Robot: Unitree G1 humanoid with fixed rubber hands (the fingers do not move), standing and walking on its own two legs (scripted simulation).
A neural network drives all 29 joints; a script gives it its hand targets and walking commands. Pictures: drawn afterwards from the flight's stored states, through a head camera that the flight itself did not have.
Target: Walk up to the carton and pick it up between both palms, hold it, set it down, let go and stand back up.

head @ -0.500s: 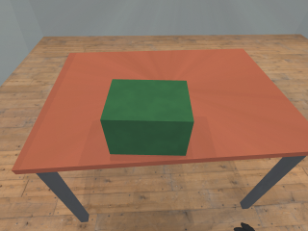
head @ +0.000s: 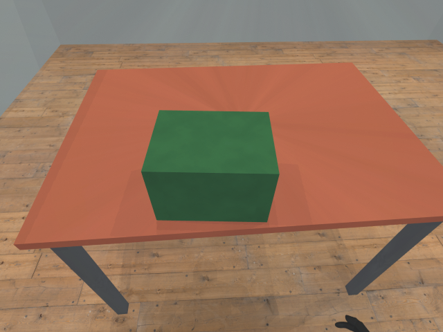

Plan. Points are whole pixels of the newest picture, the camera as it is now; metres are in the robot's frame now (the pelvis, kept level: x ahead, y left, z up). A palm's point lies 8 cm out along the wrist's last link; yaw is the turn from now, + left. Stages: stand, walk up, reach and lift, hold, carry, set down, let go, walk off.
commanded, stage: stand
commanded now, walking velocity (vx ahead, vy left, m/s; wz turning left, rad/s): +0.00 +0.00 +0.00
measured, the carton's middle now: (212, 165) +0.48 +0.02 +0.01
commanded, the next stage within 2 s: none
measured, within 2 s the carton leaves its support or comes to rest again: neither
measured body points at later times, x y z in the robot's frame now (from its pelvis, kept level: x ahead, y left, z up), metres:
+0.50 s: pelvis +0.00 +0.00 +0.00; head +0.01 +0.00 +0.45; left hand +0.07 +0.27 -0.13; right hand +0.12 -0.27 -0.11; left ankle +0.02 +0.11 -0.74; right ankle +0.01 -0.14 -0.74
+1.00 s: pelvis +0.01 +0.00 +0.00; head +0.02 -0.01 +0.45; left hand +0.08 +0.27 -0.13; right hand +0.13 -0.27 -0.11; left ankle +0.02 +0.11 -0.74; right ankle +0.01 -0.14 -0.74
